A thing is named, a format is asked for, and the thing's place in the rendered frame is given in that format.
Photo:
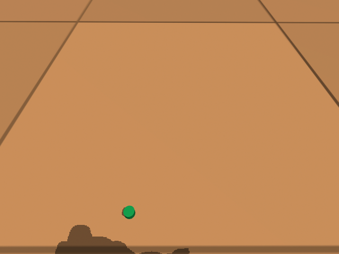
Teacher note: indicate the tin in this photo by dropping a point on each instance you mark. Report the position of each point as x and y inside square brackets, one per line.
[129, 212]

